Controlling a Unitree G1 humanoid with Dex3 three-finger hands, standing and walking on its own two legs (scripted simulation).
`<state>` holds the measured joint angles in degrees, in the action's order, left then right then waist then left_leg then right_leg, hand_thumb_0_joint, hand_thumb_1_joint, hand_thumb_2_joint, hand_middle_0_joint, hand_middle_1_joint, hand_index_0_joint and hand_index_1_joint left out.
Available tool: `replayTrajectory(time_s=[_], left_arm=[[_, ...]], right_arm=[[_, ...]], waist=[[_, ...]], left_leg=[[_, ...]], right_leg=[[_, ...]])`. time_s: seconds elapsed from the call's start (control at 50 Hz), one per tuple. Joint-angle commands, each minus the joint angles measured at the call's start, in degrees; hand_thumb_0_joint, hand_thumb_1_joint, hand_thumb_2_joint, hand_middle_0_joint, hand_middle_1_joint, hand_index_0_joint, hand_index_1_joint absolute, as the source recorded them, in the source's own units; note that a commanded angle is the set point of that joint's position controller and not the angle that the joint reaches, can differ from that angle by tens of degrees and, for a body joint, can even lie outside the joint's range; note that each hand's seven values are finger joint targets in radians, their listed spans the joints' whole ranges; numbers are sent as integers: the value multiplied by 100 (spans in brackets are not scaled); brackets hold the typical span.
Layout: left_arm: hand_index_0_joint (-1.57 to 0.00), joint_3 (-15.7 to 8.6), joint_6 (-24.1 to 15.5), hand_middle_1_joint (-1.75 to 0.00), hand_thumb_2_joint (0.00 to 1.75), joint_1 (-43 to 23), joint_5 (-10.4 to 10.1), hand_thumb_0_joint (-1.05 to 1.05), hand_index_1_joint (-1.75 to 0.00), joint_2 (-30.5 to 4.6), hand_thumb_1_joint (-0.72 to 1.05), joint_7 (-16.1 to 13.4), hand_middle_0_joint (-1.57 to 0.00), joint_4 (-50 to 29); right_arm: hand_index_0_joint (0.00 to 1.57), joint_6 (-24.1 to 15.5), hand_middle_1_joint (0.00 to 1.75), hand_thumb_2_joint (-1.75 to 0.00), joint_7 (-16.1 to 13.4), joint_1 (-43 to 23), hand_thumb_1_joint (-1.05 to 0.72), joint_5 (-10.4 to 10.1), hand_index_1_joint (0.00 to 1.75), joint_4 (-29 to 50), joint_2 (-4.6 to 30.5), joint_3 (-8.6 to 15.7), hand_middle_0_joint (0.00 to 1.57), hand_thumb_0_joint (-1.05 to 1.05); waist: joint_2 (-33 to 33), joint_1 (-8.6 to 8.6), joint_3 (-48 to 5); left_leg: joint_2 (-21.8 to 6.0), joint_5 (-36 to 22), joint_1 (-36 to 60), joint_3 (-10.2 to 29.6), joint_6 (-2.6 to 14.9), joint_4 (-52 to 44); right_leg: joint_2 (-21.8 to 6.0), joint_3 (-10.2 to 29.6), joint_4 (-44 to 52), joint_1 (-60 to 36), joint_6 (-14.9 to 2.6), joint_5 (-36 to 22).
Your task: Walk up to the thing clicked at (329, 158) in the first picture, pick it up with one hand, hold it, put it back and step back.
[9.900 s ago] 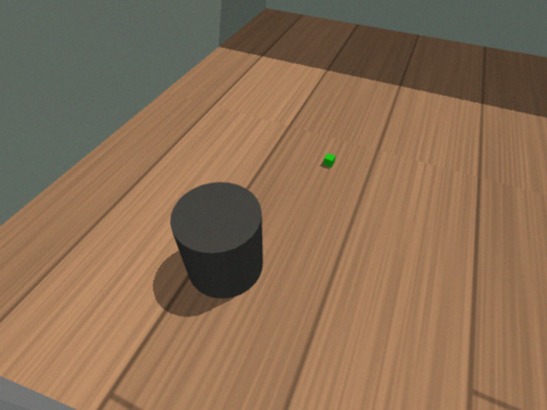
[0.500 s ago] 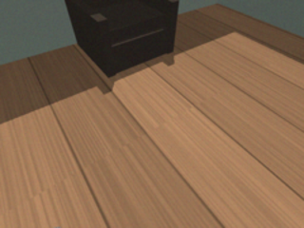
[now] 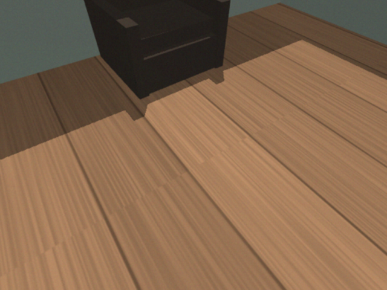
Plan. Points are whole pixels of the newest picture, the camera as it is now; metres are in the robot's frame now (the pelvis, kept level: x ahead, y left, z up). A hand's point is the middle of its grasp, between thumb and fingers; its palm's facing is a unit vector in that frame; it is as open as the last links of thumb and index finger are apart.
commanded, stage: stand
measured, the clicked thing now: out of the picture -0.02 +0.98 -0.76
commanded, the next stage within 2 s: none
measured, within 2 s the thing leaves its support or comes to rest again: neither
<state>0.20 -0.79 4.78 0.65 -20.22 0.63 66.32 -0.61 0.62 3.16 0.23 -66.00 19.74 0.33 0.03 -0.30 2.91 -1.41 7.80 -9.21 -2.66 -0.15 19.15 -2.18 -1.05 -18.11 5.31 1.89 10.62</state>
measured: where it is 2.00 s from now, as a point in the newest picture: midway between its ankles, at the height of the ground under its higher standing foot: outside the picture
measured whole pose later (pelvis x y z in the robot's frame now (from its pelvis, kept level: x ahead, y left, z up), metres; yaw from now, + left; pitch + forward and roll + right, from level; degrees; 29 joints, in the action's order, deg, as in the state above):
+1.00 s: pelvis +0.01 +0.00 +0.00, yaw +0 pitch -2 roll +0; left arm 0.1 -0.3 6.6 0.8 -20.0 0.6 64.8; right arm -0.4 0.4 5.2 0.4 -66.4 20.0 0.4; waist 0.0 -0.3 2.7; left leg -1.3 7.9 -8.2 -2.7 -0.4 18.1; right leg -2.3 -1.0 -18.4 4.9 1.6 11.4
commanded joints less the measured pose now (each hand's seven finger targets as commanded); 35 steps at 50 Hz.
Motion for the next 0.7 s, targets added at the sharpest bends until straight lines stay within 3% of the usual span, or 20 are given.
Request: replayTrajectory(time_s=[0.0, 0.04, 0.12, 0.16, 0.24, 0.32, 0.42, 0.48, 0.62, 0.68], left_arm=[[-20, -222, -130, -30, 90, -274, -34, 0, -30, -1159, 90, -95, -20, -367], [-20, -220, -131, -30, 90, -235, -31, 0, -30, -1191, 90, -99, -20, -369], [-20, -217, -111, -30, 90, -169, -18, 0, -30, -1188, 90, -102, -20, -361], [-20, -221, -123, -30, 90, -178, -26, 0, -30, -1187, 90, -92, -20, -385], [-20, -239, -103, -30, 90, -154, -15, 0, -30, -1192, 90, -90, -20, -401], [-20, -239, -120, -30, 90, -108, -14, 0, -30, -1232, 90, -99, -20, -412], [-20, -225, -98, -30, 90, -94, -11, 0, -30, -1173, 90, -94, -20, -446], [-20, -228, -102, -30, 90, -108, -22, 0, -30, -1197, 90, -97, -20, -458], [-20, -245, -56, -30, 90, -85, -7, 0, -30, -1192, 90, -86, -20, -458], [-20, -244, -58, -30, 90, -21, -7, 0, -30, -1196, 90, -79, -20, -438]], right_arm=[[20, -132, 30, -90, -69, -232, -90, 22, 30, 310, 1295, 223, 20, 0], [20, -133, 30, -90, -58, -272, -90, 12, 30, 305, 1262, 219, 20, 0], [20, -101, 30, -90, -47, -279, -90, 14, 30, 300, 1241, 222, 20, 0], [20, -120, 30, -90, -44, -255, -90, 21, 30, 294, 1238, 222, 20, 0], [20, -119, 30, -90, -49, -250, -90, 24, 30, 302, 1234, 218, 20, 0], [20, -126, 30, -90, -45, -269, -90, 13, 30, 313, 1215, 216, 20, 0], [20, -124, 30, -90, -65, -241, -90, 16, 30, 300, 1260, 213, 20, 0], [20, -123, 30, -90, -70, -202, -90, 22, 30, 278, 1243, 203, 20, 0], [20, -114, 30, -90, -75, -127, -90, 27, 30, 271, 1290, 208, 20, 0], [20, -117, 30, -90, -69, -138, -90, 20, 30, 278, 1269, 204, 20, 0]], waist=[[-12, -35, -617], [-22, -27, -534], [-67, -19, -338], [-21, -27, -443], [73, -17, -437], [-40, 1, -537], [110, 6, -489], [44, 9, -539], [71, 2, -316], [25, 17, -320]], left_leg=[[-722, -765, 506, 621, 92, -232], [-718, -772, 482, 653, 70, -284], [-661, -182, 321, 658, 62, -382], [-684, -338, 403, 650, 67, -355], [-656, -105, 301, 659, 73, -416], [-704, -561, 443, 693, 103, -353], [-675, -444, 396, 662, 72, -340], [-704, -656, 412, 672, 87, -316], [-648, 28, 244, 669, 59, -468], [-669, -15, 260, 699, 73, -494]], right_leg=[[-602, 466, 325, 110, -219, -712], [-570, 420, 331, 175, -209, -640], [-556, 442, 455, 303, -199, -163], [-586, 481, 405, 251, -230, -263], [-589, 477, 386, 201, -243, -211], [-600, 438, 333, 147, -226, -417], [-585, 446, 355, 199, -234, -333], [-602, 446, 329, 105, -233, -475], [-581, 455, 359, 236, -269, -122], [-573, 438, 331, 236, -266, -131]])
